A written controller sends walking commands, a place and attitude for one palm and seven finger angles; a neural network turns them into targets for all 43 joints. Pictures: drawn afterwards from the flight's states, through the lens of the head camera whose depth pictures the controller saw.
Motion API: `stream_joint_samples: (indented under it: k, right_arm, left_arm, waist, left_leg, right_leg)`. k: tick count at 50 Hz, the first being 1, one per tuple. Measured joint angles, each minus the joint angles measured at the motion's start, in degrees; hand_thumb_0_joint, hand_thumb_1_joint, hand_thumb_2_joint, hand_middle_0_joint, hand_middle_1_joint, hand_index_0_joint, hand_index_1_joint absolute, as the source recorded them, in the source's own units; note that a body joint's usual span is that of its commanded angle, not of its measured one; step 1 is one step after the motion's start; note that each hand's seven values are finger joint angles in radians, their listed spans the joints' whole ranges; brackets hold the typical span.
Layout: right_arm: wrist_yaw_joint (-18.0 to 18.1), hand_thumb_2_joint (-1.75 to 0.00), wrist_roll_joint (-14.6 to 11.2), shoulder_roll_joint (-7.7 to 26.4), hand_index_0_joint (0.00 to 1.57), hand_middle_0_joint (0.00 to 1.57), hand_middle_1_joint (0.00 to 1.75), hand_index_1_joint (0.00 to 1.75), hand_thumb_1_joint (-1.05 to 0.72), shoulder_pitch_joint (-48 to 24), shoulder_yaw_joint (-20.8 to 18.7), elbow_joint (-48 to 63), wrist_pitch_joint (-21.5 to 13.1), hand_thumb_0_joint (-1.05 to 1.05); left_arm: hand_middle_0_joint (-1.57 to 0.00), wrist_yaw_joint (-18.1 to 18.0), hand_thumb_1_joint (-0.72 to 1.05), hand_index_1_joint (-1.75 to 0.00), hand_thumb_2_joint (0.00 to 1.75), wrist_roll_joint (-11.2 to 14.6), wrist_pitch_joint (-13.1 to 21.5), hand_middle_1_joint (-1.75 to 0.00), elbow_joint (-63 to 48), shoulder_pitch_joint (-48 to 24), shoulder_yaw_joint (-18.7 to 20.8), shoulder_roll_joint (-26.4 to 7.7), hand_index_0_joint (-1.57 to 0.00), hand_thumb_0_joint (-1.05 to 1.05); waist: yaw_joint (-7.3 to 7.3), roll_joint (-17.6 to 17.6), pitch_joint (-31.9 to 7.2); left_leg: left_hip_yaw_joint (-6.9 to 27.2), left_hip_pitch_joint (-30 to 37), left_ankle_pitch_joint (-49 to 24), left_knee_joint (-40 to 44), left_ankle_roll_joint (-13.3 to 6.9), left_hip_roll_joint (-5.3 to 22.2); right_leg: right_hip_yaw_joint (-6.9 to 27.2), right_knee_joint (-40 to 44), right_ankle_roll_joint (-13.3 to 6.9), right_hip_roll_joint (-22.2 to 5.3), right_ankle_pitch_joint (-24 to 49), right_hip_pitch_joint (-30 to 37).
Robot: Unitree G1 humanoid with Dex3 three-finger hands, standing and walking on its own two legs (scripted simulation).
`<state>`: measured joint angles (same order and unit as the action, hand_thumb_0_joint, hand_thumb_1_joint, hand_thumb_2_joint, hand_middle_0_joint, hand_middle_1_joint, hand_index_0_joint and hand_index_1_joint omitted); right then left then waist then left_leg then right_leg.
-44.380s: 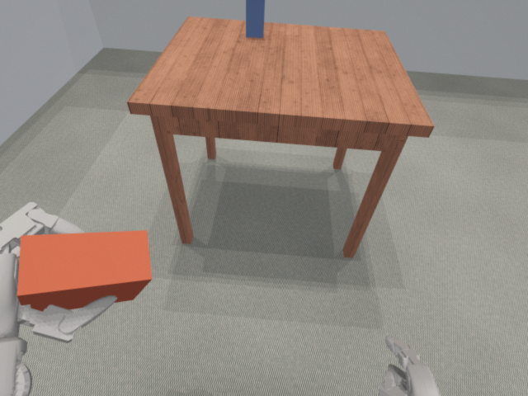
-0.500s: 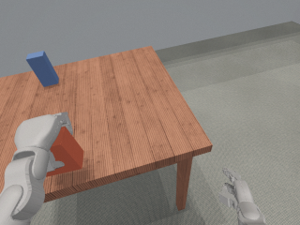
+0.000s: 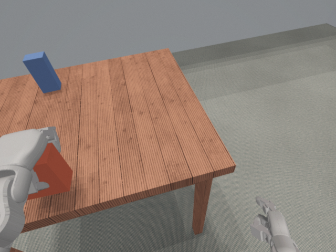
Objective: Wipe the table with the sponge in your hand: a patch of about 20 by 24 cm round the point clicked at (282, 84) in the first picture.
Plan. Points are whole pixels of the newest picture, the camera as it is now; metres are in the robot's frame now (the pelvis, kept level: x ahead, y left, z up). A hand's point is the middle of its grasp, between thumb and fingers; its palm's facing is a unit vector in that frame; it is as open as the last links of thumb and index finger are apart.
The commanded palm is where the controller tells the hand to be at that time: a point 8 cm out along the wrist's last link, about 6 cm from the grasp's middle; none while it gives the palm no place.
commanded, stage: move the sponge above the wiping area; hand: left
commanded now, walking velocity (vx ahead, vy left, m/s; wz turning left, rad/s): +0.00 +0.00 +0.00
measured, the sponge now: (40, 177) +0.22 +0.35 +0.07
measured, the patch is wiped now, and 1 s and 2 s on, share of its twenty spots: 0.00 0.00 0.00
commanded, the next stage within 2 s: none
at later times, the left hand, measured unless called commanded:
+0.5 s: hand (24, 158) +0.24 +0.37 +0.12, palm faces +0.02 +0.01 -1.00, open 10.0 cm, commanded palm +0.21 +0.37 +0.17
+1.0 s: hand (14, 153) +0.24 +0.40 +0.12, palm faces +0.00 +0.03 -1.00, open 10.0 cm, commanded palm +0.22 +0.40 +0.17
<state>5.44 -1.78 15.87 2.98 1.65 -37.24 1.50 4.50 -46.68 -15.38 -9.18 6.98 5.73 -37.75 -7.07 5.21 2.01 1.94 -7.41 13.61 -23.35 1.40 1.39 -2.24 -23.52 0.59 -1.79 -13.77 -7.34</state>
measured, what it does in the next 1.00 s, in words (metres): stands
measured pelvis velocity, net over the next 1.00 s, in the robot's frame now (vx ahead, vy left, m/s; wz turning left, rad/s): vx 0.00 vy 0.01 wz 0.01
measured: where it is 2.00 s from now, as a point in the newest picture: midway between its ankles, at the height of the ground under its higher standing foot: outside the picture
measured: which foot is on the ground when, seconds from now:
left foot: down 0.00-1.00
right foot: down 0.00-1.00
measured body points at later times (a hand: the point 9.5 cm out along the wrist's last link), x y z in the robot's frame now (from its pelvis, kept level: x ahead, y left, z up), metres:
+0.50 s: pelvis +0.00 +0.01 +0.00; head +0.01 -0.01 +0.45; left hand +0.23 +0.37 +0.17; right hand +0.22 -0.21 -0.10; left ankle -0.01 +0.14 -0.74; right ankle -0.01 -0.13 -0.74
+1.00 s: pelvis +0.00 +0.01 +0.00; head +0.02 -0.01 +0.45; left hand +0.24 +0.39 +0.18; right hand +0.21 -0.22 -0.10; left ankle -0.01 +0.14 -0.74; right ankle -0.01 -0.13 -0.74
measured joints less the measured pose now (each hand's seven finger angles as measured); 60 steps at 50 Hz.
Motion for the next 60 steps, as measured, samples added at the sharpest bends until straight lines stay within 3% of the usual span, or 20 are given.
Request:
stream_joint_samples:
  k: [5, 11, 15, 21, 27, 33, 38, 43, 49, 55, 58, 60]
  right_arm:
    - [-0.3, -0.89, -0.3, 0.0, 0.21, 0.21, 0.3, 0.3, -0.9, 0.7, -0.2, -0.5, 0.2, 0.01]
    - [0.0, -0.89, -0.5, 1.0, 0.21, 0.21, 0.3, 0.3, -0.9, 1.5, -0.5, -0.6, 0.1, 0.01]
    - [0.6, -0.89, -0.3, 1.1, 0.21, 0.21, 0.3, 0.3, -0.9, 2.2, -0.9, -0.6, -0.5, 0.01]
    - [0.6, -0.89, 0.0, -0.2, 0.21, 0.2, 0.3, 0.3, -0.9, 2.3, -1.1, -1.1, -0.5, 0.01]
    - [-0.2, -0.89, -0.4, -0.9, 0.21, 0.21, 0.3, 0.3, -0.9, 1.5, -0.8, -1.6, 0.2, 0.01]
    - [-0.2, -0.89, -0.7, -0.1, 0.21, 0.21, 0.3, 0.3, -0.9, 1.1, -0.2, -1.4, 0.5, 0.01]
    - [0.4, -0.89, -0.3, 0.1, 0.21, 0.21, 0.3, 0.3, -0.9, 1.2, -0.3, -1.4, 0.0, 0.01]
    - [0.4, -0.89, 0.0, -0.7, 0.21, 0.21, 0.3, 0.3, -0.9, 1.5, -0.7, -1.6, 0.1, 0.01]
    - [-0.3, -0.89, -0.4, -0.6, 0.21, 0.21, 0.3, 0.3, -0.9, 1.8, -1.3, -1.9, 0.8, 0.01]
    - [-0.3, -0.89, -1.1, 1.0, 0.21, 0.21, 0.3, 0.3, -0.9, 2.1, -1.1, -2.0, 1.2, 0.01]
    - [0.2, -0.89, -1.0, 1.4, 0.21, 0.21, 0.3, 0.3, -0.9, 2.7, -1.3, -1.7, 0.7, 0.01]
    - [0.6, -0.89, -0.6, 1.4, 0.21, 0.21, 0.3, 0.3, -0.9, 3.1, -1.5, -1.6, 0.2, 0.01]
  left_arm:
    - [-0.75, -1.0, -0.53, -1.37, 1.06, 0.7, 0.2, -1.37, 3.4, -0.6, 3.1, -1.3, -0.76, 0.0]
    - [-0.75, 1.0, -0.53, -1.37, 1.06, 1.3, 0.3, -1.37, 6.6, -0.1, 4.3, -1.8, -0.76, 0.0]
    - [-0.75, 1.7, -0.53, -1.37, 1.06, 1.2, 3.3, -1.37, 5.9, 0.4, 3.4, -1.1, -0.76, 0.0]
    - [-0.75, -0.7, -0.53, -1.37, 1.06, -0.1, 8.1, -1.37, 6.1, -0.5, 3.2, -1.0, -0.76, 0.0]
    - [-0.75, -3.2, -0.53, -1.37, 1.06, -0.1, 5.9, -1.37, 9.4, -3.0, 5.0, -1.5, -0.76, 0.0]
    - [-0.75, -0.7, -0.52, -1.37, 1.06, -0.3, 2.7, -1.37, 13.1, -4.3, 4.0, -1.3, -0.76, 0.0]
    - [-0.75, 1.1, -0.53, -1.37, 1.06, -1.2, 6.5, -1.37, 13.7, -4.8, 2.1, -0.4, -0.76, 0.0]
    - [-0.75, -1.0, -0.53, -1.37, 1.06, -2.6, 11.2, -1.37, 13.3, -5.0, 3.4, -1.5, -0.76, 0.0]
    - [-0.75, -3.4, -0.53, -1.37, 1.06, -1.3, 9.3, -1.37, 14.5, -5.6, 7.2, -3.2, -0.76, 0.0]
    - [-0.75, 0.1, -0.52, -1.37, 1.06, 0.0, 5.7, -1.37, 19.3, -5.3, 7.3, -4.3, -0.76, 0.0]
    - [-0.75, 2.3, -0.52, -1.37, 1.06, 0.0, 7.1, -1.37, 19.6, -4.9, 6.1, -3.5, -0.76, 0.0]
    - [-0.75, 2.7, -0.52, -1.37, 1.06, -0.3, 9.8, -1.37, 18.8, -4.7, 5.2, -2.6, -0.76, 0.0]
  waist:
    - [0.54, 0.0, -0.3]
    - [1.24, 0.3, -0.2]
    - [0.94, 0.3, 0.1]
    - [0.6, -0.6, 0.3]
    - [0.67, -0.6, -0.1]
    - [1.11, 0.0, -0.3]
    - [0.85, -0.2, 0.2]
    - [0.74, -1.3, 0.5]
    - [1.08, -1.1, 0.0]
    - [1.91, -0.1, -0.5]
    - [1.74, 0.0, -0.1]
    - [1.44, -0.1, 0.3]
  left_leg:
    - [-0.1, -0.2, 0.3, -0.3, 0.0, 0.2]
    - [0.1, -1.1, 0.4, -0.8, -0.4, -0.3]
    - [0.1, -1.4, 0.3, -1.0, -0.7, -0.7]
    - [0.0, -1.6, 0.3, -1.0, -0.9, -0.8]
    - [-0.2, -2.1, 0.2, -1.0, -1.0, -0.8]
    - [0.1, -2.7, -0.2, -0.9, -1.3, -1.3]
    - [0.4, -2.8, -0.3, -0.9, -1.4, -1.4]
    - [0.3, -2.8, 0.0, -1.2, -1.1, -1.0]
    - [0.2, -3.1, 0.5, -1.6, -0.9, -0.5]
    - [0.5, -3.7, 0.6, -1.9, -1.1, -0.8]
    - [0.7, -4.0, 0.7, -2.1, -1.2, -0.9]
    - [0.8, -4.1, 0.8, -2.3, -1.2, -1.0]
  right_leg:
    - [0.1, 0.3, 0.0, 0.2, 0.1, 0.0]
    - [-0.1, 0.3, 0.5, -0.3, 0.2, -0.5]
    - [-0.1, 0.4, 0.8, -0.6, 0.3, -0.6]
    - [0.0, 0.7, 0.9, -0.8, 0.6, -0.8]
    - [0.2, 1.1, 0.9, -0.7, 1.0, -1.1]
    - [-0.1, 1.2, 1.2, -1.2, 1.1, -1.5]
    - [-0.4, 1.2, 1.2, -1.4, 1.1, -1.5]
    - [-0.3, 1.2, 0.9, -0.9, 1.1, -1.5]
    - [-0.1, 1.4, 0.8, -0.4, 1.0, -1.6]
    - [-0.4, 1.0, 1.1, -0.7, 0.7, -2.1]
    - [-0.6, 0.8, 1.1, -0.8, 0.5, -2.2]
    - [-0.8, 0.7, 1.1, -0.8, 0.4, -2.2]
